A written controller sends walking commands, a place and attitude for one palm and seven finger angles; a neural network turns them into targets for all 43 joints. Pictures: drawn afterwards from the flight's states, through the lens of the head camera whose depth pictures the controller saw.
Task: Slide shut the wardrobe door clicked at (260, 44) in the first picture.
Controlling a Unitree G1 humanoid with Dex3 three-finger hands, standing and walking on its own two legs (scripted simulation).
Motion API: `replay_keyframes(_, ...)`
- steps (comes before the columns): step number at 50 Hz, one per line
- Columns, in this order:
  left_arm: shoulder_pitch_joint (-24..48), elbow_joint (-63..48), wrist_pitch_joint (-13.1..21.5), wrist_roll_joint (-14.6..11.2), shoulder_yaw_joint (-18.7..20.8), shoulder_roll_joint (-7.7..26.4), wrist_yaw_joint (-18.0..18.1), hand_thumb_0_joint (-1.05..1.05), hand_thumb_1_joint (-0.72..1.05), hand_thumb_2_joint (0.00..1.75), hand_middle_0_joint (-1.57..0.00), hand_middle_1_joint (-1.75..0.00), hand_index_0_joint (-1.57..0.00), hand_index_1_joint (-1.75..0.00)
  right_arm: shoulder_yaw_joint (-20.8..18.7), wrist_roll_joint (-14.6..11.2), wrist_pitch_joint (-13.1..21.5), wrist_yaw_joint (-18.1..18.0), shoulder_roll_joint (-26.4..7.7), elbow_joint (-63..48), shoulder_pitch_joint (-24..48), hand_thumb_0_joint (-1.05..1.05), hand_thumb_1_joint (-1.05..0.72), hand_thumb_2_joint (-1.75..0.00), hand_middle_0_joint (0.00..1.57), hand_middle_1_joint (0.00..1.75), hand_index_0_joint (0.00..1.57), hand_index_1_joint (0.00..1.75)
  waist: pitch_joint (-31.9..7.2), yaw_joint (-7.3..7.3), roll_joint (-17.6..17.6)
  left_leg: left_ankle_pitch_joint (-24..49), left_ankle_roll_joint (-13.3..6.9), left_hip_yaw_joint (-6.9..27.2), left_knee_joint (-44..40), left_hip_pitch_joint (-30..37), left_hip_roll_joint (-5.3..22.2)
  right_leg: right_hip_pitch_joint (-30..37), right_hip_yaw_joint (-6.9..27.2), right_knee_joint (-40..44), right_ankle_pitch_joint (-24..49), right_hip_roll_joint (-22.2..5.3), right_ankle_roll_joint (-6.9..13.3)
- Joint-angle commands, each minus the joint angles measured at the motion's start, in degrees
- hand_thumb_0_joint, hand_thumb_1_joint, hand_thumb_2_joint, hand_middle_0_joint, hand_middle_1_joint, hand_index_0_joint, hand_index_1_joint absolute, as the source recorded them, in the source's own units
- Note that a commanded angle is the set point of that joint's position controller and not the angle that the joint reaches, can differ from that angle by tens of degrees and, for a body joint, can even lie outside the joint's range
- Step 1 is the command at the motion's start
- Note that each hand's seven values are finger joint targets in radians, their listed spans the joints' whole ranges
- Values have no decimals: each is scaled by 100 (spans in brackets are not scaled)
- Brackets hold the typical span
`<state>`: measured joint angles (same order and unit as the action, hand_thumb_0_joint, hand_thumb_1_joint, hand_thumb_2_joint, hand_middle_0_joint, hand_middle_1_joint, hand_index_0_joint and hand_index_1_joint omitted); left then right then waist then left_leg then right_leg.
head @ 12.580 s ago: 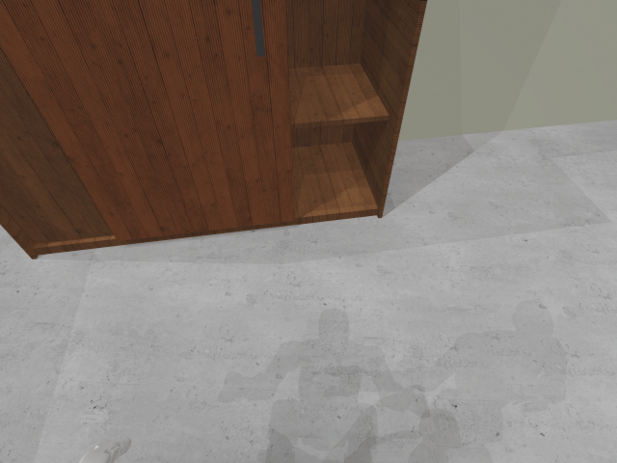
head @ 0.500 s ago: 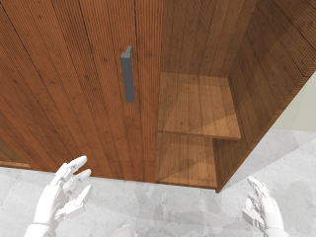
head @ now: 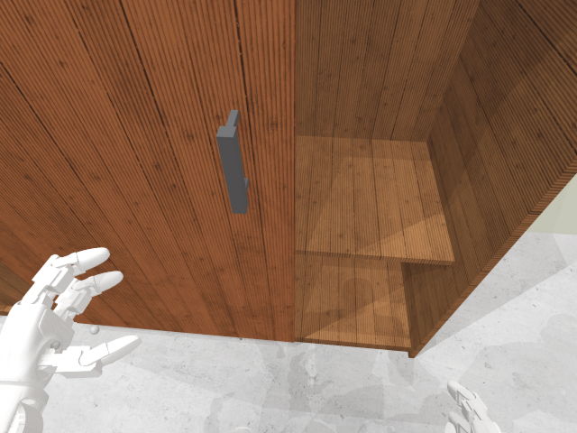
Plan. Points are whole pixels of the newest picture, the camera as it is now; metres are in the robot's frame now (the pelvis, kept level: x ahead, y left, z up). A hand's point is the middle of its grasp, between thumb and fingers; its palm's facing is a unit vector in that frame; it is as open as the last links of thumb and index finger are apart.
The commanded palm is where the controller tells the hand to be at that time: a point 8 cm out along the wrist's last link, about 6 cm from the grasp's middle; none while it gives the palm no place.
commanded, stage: raise the hand with hooked fingers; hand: left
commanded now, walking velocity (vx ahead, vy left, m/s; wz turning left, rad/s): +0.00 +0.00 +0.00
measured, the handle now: (237, 164) +0.45 +0.10 +0.13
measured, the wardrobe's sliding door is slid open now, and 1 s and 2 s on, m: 0.38 0.38 0.38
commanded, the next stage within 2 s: move the hooked fingers beside the handle in 1.18 s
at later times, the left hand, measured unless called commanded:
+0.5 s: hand (33, 303) +0.23 +0.29 +0.12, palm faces +0.03 -1.00 -0.08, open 13.8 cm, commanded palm +0.20 +0.35 +0.14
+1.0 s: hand (24, 275) +0.25 +0.29 +0.16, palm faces +0.07 -0.99 -0.08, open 13.9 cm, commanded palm +0.22 +0.34 +0.16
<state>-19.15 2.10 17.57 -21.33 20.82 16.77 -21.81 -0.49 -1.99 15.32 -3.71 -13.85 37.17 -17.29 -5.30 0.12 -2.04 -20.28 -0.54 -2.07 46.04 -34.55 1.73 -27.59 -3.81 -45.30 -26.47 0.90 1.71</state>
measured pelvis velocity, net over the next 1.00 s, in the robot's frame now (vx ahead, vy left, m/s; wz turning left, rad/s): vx -0.02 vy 0.01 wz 0.02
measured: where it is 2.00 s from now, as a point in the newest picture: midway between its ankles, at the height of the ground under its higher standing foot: outside the picture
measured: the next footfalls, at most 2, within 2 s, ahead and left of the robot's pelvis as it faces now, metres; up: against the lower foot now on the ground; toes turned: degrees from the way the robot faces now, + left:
none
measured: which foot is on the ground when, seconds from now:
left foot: down 0.00-1.00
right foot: down 0.00-1.00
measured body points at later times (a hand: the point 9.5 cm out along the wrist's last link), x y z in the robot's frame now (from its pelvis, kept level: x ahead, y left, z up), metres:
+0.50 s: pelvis -0.02 +0.03 +0.02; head -0.01 +0.03 +0.47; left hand +0.23 +0.35 +0.13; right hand +0.17 -0.19 -0.05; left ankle +0.03 +0.11 -0.70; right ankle -0.04 -0.10 -0.70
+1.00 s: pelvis -0.02 +0.01 +0.03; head -0.02 +0.00 +0.48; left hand +0.24 +0.34 +0.16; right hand +0.14 -0.23 -0.05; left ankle +0.03 +0.11 -0.70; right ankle -0.04 -0.10 -0.70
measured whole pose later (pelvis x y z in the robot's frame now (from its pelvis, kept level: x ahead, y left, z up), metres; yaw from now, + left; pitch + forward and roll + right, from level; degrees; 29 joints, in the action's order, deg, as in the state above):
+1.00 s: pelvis -0.02 +0.01 +0.03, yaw +1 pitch +0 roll -1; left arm -0.6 13.0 5.5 -20.0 25.9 24.7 -26.6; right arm 2.9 -3.2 16.2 -5.4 -15.9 38.9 -15.4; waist -1.6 0.4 -2.7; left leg -13.3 -1.5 -1.3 33.0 -20.1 0.9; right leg -11.9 -4.6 -29.8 -18.2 0.9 1.0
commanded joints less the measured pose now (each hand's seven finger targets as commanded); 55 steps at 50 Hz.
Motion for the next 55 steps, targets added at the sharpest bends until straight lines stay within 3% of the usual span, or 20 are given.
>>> replay_keyframes(1, 552, -613, 192, 42, 61, 911, -189, 0, -20, 43, -28, -100, -28, -100, -268, -70, 388, -66, -898, -845, 542, 0, -90, -90, 20, 30, 20, 30, -548, -86, 194, 1596, -210, 264, -359, 1087, -142, -204, 127, 713, 2408, 7, -247)
replay_keyframes(2, 704, -775, 166, -8, 94, 1033, -257, 0, -22, 42, -28, -102, -28, -102, -263, -94, 417, -96, -931, -863, 505, 0, -90, -90, 20, 30, 20, 30, -780, -115, 80, 1576, -215, 281, -400, 1244, -143, -118, 146, 764, 2332, -9, -229)
replay_keyframes(6, 1132, -1593, 242, -33, 652, 1801, -212, 0, -31, 38, -29, -108, -29, -108, -212, -54, 508, -178, -953, -853, 476, 0, -90, -90, 20, 30, 20, 30, -1579, 44, -416, 2062, -207, 400, -545, 1950, -84, 309, 58, 761, 2380, 19, -136)
replay_keyframes(7, 1139, -1784, 298, -73, 657, 1733, -138, 0, -34, 37, -29, -110, -29, -110, -187, -43, 530, -167, -900, -879, 485, 0, -90, -90, 20, 30, 20, 30, -1671, 67, -559, 2178, -183, 454, -607, 2125, -74, 351, 11, 755, 2362, 35, -115)
replay_keyframes(11, 1251, -1368, 211, -115, 735, 1665, 102, 0, -43, 33, -29, -115, -29, -115, -113, -52, 495, -146, -897, -753, 529, 0, -90, -90, 20, 30, 20, 30, -1049, 56, -556, 1975, -108, 576, -857, 2129, 0, 212, -116, 936, 1989, 89, -93)
replay_keyframes(14, 1552, -614, -288, -105, 481, 1509, -54, 0, -50, 30, -30, -120, -30, -120, -53, -140, 394, -175, -947, -805, 689, 0, -90, -90, 20, 30, 20, 30, -350, 14, -510, 1148, -71, 629, -1210, 1824, 17, 94, -151, 1159, 1440, 78, -85)
replay_keyframes(17, 1797, -220, -832, -40, 328, 1560, -278, 0, -50, 30, -30, -120, -30, -120, 3, -200, 313, -228, -998, -929, 767, 0, -90, -90, 20, 30, 20, 30, -136, 39, -237, 767, -109, 639, -1446, 1722, -3, 196, -111, 1391, 1238, 74, -81)
replay_keyframes(20, 2439, -607, -1003, -12, 427, 1841, -372, 0, -50, 30, -30, -120, -30, -120, 47, -199, 315, -270, -976, -1019, 846, 0, -90, -90, 20, 30, 20, 30, -503, 31, -352, 713, -126, 710, -1558, 2093, -2, 369, -85, 1489, 1173, 76, -78)
replay_keyframes(24, 2854, -1174, -695, -40, 863, 2251, -207, 0, -50, 30, -30, -120, -30, -120, 96, -119, 388, -253, -913, -948, 809, 0, -90, -90, 20, 30, 20, 30, -1032, 69, -513, 1051, -91, 809, -1617, 2688, 25, 608, -99, 1579, 1322, 123, -55)
replay_keyframes(26, 2892, -924, -624, -38, 1085, 2441, -138, 0, -50, 30, -30, -120, -30, -120, 134, -87, 386, -253, -907, -829, 776, 0, -90, -90, 20, 30, 20, 30, -826, 107, -553, 975, -84, 798, -1699, 2637, 20, 666, -90, 1697, 1303, 148, -42)
replay_keyframes(27, 3023, -825, -623, -48, 1008, 2342, -159, 0, -50, 30, -30, -120, -30, -120, 142, -106, 381, -251, -909, -800, 789, 0, -90, -90, 20, 30, 20, 30, -721, 47, -593, 860, -68, 827, -1781, 2612, 23, 667, -109, 1721, 1257, 138, -42)
replay_keyframes(32, 3296, 195, -1111, 2, 842, 2316, -450, 0, -50, 30, -30, -120, -30, -120, 148, -187, 287, -297, -978, -709, 816, 0, -90, -90, 20, 30, 20, 30, -96, 25, -519, 279, -96, 791, -2043, 2326, -19, 640, -61, 1974, 1053, 98, -39)
replay_keyframes(34, 3529, 309, -1285, 19, 779, 2415, -595, 0, -50, 30, -30, -120, -30, -120, 155, -214, 276, -311, -1007, -771, 837, 0, -90, -90, 20, 30, 20, 30, -126, 15, -439, 122, -119, 789, -2094, 2310, -44, 662, -30, 2024, 962, 84, -50)
replay_keyframes(37, 3286, 452, -1337, -13, 612, 2190, -730, 0, -50, 30, -30, -120, -30, -120, 145, -220, 296, -265, -985, -811, 815, 0, -90, -90, 20, 30, 20, 30, -187, 1, -230, 237, -162, 716, -1990, 2309, -95, 674, -5, 2086, 1000, 100, -51)
replay_keyframes(41, 3190, -71, -1040, -70, 1069, 2594, -638, 0, -50, 30, -30, -120, -30, -120, 112, -166, 379, -202, -982, -815, 809, 0, -90, -90, 20, 30, 20, 30, -708, 94, -170, 797, -190, 607, -1807, 2552, -109, 915, 17, 2066, 1268, 109, -54)
replay_keyframes(43, 3252, -334, -870, -92, 1257, 2686, -523, 0, -50, 30, -30, -120, -30, -120, 84, -150, 431, -185, -974, -813, 811, 0, -90, -90, 20, 30, 20, 30, -854, 118, -410, 1049, -180, 582, -1797, 2692, -106, 1008, -5, 2017, 1472, 105, -45)
replay_keyframes(46, 3211, -258, -777, -40, 1374, 2755, -368, 0, -50, 30, -30, -120, -30, -120, 82, -121, 443, -192, -950, -722, 772, 0, -90, -90, 20, 30, 20, 30, -606, 130, -501, 1069, -184, 513, -1817, 2618, -97, 1003, 25, 2082, 1500, 101, -53)
replay_keyframes(50, 3328, 24, -883, 3, 1030, 2434, -444, 0, -50, 30, -30, -120, -30, -120, 60, -150, 437, -226, -972, -681, 750, 0, -90, -90, 20, 30, 20, 30, -334, 36, -644, 1083, -188, 450, -1822, 2567, -115, 898, 61, 2101, 1631, 68, -69)
replay_keyframes(52, 3322, 222, -964, 8, 851, 2297, -522, 0, -50, 30, -30, -120, -30, -120, 59, -173, 424, -230, -983, -660, 746, 0, -90, -90, 20, 30, 20, 30, -152, -7, -504, 977, -204, 422, -1810, 2449, -130, 848, 97, 2158, 1585, 67, -83)
replay_keyframes(55, 3314, 238, -1014, -32, 861, 2352, -651, 0, -50, 30, -30, -120, -30, -120, 40, -178, 431, -252, -1007, -704, 759, 0, -90, -90, 20, 30, 20, 30, -443, -5, -203, 1178, -235, 390, -1722, 2526, -148, 938, 135, 2111, 1835, 32, -121)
